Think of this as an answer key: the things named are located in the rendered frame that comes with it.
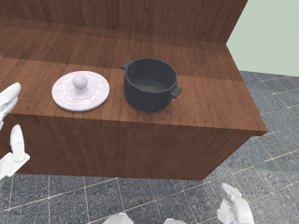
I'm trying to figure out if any table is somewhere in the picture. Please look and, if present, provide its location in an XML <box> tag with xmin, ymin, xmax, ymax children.
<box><xmin>0</xmin><ymin>0</ymin><xmax>268</xmax><ymax>181</ymax></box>

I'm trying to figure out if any pot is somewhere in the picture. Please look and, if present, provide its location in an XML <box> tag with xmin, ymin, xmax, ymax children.
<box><xmin>121</xmin><ymin>57</ymin><xmax>183</xmax><ymax>113</ymax></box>

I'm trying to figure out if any robot right hand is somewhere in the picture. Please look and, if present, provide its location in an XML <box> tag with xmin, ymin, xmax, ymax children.
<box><xmin>217</xmin><ymin>183</ymin><xmax>254</xmax><ymax>224</ymax></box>

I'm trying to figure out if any robot left thigh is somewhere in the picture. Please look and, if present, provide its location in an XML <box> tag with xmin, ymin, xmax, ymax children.
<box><xmin>103</xmin><ymin>215</ymin><xmax>134</xmax><ymax>224</ymax></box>

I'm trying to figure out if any lid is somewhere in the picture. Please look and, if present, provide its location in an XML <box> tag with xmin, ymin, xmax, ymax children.
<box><xmin>51</xmin><ymin>71</ymin><xmax>109</xmax><ymax>111</ymax></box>

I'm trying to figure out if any knob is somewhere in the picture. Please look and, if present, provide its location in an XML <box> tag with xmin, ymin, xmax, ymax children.
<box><xmin>72</xmin><ymin>75</ymin><xmax>88</xmax><ymax>90</ymax></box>

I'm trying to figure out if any robot left hand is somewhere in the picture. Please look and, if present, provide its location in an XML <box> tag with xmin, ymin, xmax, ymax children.
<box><xmin>0</xmin><ymin>82</ymin><xmax>30</xmax><ymax>180</ymax></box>

